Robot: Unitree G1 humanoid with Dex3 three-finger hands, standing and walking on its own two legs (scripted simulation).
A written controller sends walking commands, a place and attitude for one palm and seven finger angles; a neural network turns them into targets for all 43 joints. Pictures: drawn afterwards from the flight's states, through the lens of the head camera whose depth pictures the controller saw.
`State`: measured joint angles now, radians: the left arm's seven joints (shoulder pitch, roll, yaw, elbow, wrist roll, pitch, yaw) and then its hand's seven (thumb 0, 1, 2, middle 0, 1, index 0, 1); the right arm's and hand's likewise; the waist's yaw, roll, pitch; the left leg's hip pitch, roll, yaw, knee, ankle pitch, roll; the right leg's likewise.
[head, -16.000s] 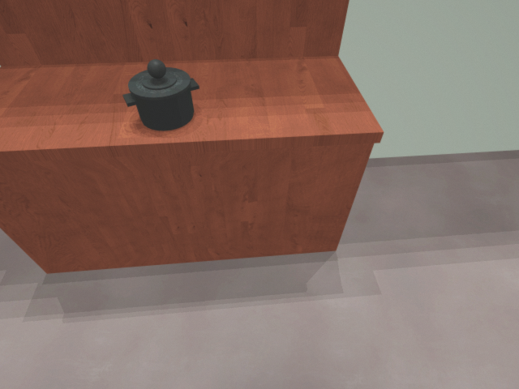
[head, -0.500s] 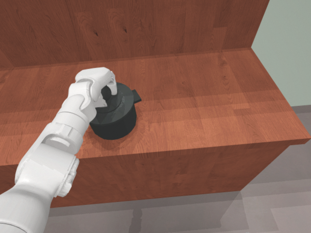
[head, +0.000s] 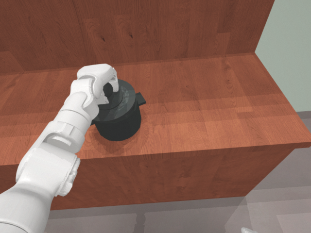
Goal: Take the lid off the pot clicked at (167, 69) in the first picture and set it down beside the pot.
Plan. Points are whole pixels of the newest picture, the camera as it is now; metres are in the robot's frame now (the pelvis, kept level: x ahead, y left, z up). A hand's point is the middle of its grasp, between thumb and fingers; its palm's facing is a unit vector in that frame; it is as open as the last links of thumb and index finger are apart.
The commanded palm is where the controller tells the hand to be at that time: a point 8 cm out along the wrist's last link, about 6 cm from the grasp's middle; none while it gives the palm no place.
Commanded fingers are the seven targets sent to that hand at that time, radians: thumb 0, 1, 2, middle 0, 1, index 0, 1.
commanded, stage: lift the lid straight up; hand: left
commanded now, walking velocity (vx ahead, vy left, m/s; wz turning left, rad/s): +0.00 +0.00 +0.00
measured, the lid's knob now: (104, 89) +0.49 +0.14 +0.11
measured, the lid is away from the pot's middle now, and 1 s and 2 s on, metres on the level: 0.01 0.01 0.03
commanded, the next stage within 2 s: move the lid sideways beside the pot in 1.68 s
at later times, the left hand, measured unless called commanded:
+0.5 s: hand (99, 81) +0.47 +0.13 +0.16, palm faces -0.28 -0.04 -0.96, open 7.2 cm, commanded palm +0.47 +0.14 +0.22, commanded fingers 0.00 0.78 0.77 -1.00 -1.09 -0.90 -1.05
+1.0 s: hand (92, 67) +0.48 +0.14 +0.19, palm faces -0.26 -0.04 -0.97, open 7.1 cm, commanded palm +0.47 +0.14 +0.26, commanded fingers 0.00 0.78 0.77 -1.00 -1.09 -0.90 -1.05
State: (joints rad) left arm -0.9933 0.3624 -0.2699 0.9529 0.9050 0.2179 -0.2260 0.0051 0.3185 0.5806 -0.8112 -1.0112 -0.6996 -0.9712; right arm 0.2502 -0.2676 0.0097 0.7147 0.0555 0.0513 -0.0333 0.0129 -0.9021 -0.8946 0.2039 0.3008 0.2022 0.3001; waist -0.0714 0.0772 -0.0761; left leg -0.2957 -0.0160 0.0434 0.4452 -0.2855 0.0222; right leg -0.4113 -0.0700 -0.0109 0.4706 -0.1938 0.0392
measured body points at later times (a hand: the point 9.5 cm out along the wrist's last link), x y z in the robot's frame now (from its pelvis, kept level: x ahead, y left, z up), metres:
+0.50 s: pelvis +0.00 +0.00 +0.00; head +0.03 -0.04 +0.45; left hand +0.48 +0.13 +0.21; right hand +0.09 -0.26 -0.14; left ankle -0.04 +0.11 -0.74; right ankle +0.02 -0.15 -0.74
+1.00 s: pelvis +0.00 +0.00 +0.00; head +0.03 -0.03 +0.45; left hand +0.49 +0.14 +0.25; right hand +0.10 -0.25 -0.13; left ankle -0.04 +0.11 -0.74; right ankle +0.02 -0.15 -0.74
